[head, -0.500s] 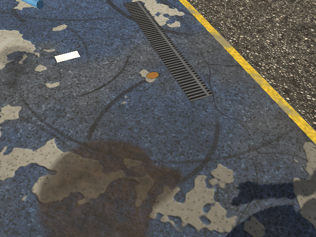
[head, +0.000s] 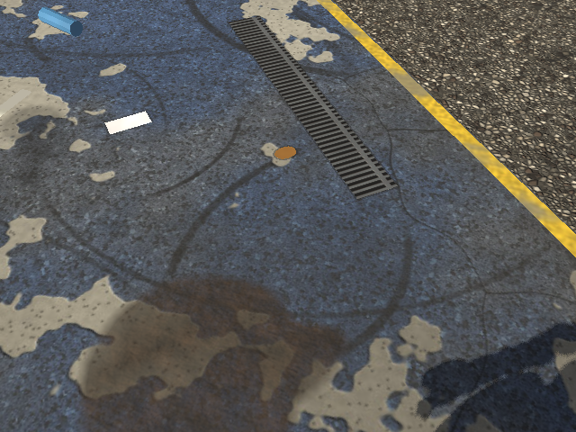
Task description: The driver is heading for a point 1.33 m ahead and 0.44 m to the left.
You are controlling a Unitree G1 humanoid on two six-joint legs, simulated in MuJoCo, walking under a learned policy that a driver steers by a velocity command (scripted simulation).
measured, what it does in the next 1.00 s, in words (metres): walks ahead: left foot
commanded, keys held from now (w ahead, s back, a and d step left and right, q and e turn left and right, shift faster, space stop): w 0.64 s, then w+q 0.36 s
